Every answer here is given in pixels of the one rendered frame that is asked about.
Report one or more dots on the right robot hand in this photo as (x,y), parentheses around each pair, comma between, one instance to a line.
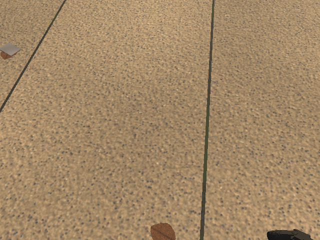
(294,234)

